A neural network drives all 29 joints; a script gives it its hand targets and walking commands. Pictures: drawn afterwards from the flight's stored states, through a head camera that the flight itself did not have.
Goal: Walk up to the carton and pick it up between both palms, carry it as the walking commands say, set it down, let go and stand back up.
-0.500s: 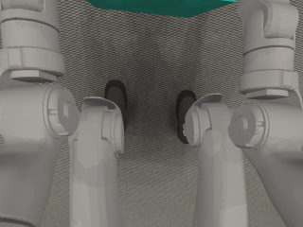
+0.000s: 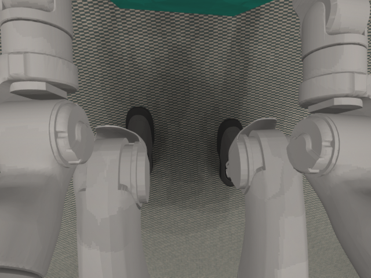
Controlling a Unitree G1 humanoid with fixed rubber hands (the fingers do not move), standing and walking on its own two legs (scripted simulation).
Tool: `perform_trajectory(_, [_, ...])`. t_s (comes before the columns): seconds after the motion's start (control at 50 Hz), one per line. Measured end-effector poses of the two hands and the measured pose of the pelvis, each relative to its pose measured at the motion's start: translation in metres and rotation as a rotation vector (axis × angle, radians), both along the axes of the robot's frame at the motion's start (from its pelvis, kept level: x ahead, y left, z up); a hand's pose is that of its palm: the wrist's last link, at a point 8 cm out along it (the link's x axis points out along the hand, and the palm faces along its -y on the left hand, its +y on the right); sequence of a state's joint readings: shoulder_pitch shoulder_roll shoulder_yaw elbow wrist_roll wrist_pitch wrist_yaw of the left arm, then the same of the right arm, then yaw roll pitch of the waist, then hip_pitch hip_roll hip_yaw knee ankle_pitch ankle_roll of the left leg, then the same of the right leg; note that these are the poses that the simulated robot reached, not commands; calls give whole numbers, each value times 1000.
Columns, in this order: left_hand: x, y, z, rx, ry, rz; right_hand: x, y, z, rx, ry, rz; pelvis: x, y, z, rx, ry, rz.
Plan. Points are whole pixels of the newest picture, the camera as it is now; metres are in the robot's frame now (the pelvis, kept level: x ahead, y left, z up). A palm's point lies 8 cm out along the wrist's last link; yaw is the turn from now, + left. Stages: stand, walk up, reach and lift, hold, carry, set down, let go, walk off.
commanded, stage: set down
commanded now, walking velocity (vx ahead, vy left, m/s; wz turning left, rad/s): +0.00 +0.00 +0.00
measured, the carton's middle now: out of the picture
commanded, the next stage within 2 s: none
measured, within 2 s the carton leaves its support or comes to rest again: rests again in 0.20 s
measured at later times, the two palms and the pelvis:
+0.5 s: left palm out of the picture +0.56 +0.19 -0.21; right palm out of the picture +0.55 -0.14 -0.20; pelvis +0.00 +0.00 -0.01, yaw +0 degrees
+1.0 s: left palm out of the picture +0.56 +0.19 -0.21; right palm out of the picture +0.55 -0.15 -0.21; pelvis +0.00 +0.00 -0.02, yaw +0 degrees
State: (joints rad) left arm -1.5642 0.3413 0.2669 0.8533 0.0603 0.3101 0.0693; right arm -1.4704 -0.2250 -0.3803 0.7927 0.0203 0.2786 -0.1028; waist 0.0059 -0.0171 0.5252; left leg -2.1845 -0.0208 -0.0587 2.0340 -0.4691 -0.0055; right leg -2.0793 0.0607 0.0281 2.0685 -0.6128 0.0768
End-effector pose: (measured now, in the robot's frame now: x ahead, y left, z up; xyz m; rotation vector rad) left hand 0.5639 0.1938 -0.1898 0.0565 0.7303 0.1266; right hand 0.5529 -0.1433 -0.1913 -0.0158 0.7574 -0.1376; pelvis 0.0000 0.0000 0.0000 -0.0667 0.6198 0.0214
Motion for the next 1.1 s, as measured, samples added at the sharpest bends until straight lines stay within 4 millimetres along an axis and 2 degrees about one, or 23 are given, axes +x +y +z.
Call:
perform_trajectory(0.38, [-1,-1,-15,9,16,-5,2,-2,-13,-3,16,10,2,-1,-10,2,2,-4])
perform_trajectory(1.1, [-2,1,-18,4,11,-28,0,-3,-17,15,-2,23,0,-3,-19,6,-10,-10])
